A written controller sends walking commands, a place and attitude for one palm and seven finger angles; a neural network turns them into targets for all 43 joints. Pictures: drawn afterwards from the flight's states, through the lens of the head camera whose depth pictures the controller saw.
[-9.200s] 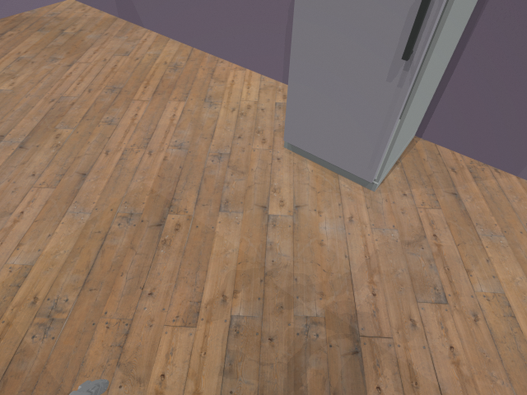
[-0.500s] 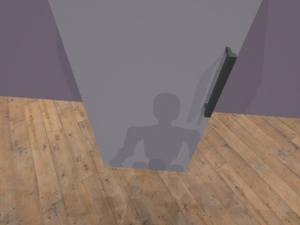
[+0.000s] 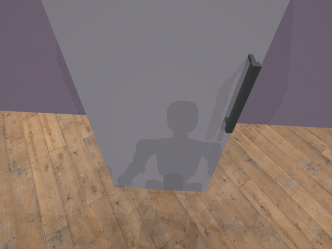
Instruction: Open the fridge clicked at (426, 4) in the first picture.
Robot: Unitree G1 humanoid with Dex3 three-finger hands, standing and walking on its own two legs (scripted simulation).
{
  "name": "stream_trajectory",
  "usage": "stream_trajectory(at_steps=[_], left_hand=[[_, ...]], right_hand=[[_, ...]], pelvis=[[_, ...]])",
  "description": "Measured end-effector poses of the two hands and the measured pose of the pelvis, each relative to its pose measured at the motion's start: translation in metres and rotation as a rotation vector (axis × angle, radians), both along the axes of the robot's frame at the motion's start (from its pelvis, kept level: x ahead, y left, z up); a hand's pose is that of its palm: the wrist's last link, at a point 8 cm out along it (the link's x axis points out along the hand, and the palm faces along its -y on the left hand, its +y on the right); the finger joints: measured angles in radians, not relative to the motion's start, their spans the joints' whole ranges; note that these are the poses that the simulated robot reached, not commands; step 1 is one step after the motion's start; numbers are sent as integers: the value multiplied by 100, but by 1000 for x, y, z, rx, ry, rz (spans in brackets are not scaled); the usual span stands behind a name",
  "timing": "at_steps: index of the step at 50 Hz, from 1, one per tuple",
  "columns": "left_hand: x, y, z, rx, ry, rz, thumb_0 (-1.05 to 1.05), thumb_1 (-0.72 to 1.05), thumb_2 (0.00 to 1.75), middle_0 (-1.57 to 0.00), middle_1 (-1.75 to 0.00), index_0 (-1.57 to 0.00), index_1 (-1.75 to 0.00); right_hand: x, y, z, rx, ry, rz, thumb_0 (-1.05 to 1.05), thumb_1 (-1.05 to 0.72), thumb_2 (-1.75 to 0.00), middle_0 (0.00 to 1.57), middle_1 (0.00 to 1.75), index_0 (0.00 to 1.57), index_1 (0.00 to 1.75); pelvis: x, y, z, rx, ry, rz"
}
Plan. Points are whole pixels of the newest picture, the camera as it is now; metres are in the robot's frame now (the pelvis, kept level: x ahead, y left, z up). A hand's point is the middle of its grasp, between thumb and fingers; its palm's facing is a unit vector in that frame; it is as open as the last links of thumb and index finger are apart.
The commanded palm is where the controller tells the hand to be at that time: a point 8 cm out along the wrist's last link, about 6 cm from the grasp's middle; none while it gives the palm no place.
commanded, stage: look again from close up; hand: right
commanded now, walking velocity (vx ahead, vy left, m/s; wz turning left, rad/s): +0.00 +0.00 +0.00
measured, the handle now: (238, 98) +0.52 -0.18 +0.08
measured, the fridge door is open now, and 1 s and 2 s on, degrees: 0 0 0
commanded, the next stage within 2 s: raise the hand to about handle height in 0.16 s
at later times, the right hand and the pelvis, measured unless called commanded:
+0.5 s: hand (279, 228) +0.19 -0.24 -0.02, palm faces +0.16 +0.98 -0.07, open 7.7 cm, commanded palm +0.12 -0.29 -0.05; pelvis -0.02 +0.00 -0.04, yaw +1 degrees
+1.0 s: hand (290, 228) +0.19 -0.26 +0.00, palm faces +0.03 +1.00 -0.06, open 10.5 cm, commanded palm +0.16 -0.31 +0.01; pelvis -0.02 -0.01 -0.07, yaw +0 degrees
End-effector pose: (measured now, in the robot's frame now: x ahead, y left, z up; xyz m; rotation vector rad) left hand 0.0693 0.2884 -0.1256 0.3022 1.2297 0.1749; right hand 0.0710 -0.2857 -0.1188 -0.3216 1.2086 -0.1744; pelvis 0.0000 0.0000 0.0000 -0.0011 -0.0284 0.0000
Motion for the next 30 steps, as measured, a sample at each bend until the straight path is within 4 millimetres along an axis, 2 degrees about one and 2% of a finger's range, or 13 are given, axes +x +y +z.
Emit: stream_trajectory(at_steps=[14,16,18,20,22,25,28,30], left_hand=[[3,-2,0,1,-4,0,0,90,90,-20,-30,-20,-30],[8,-6,5,14,-86,-1,1,90,90,-20,-30,-20,-30],[17,-14,12,14,-206,-20,1,90,90,-20,-30,-20,-30],[29,-23,16,-6,-321,-33,1,90,90,-20,-30,-20,-30],[42,-30,18,-29,-424,-44,1,90,90,-20,-30,-20,-30],[62,-38,15,-57,-555,-77,1,90,90,-20,-30,-20,-30],[80,-43,7,-62,-645,-132,1,90,90,-20,-30,-20,-30],[90,-46,1,-53,-680,-160,1,90,90,-20,-30,-20,-30]], right_hand=[[-4,-3,-1,-9,6,-15,0,-90,-90,20,30,21,30],[17,-8,16,26,-205,-122,1,-90,-90,20,30,21,30],[48,-14,51,37,-504,-153,1,-89,-89,21,31,21,31],[73,-16,82,63,-759,-135,1,-87,-88,21,32,21,32],[88,-15,101,102,-960,-76,1,-85,-87,21,33,21,34],[91,-9,105,167,-1149,62,0,-80,-85,21,36,21,37],[82,-5,86,239,-1189,185,0,-74,-83,21,40,21,41],[73,-7,71,288,-1171,187,0,-69,-81,22,43,22,43]], pelvis=[[4,-2,0,4,4,3],[2,-2,-2,1,2,5],[-1,-1,-5,-3,1,-3],[-5,-1,-11,-3,26,-10],[-10,0,-19,-6,67,-4],[-18,1,-40,-11,141,10],[-25,1,-64,-11,194,14],[-27,0,-77,-6,212,15]])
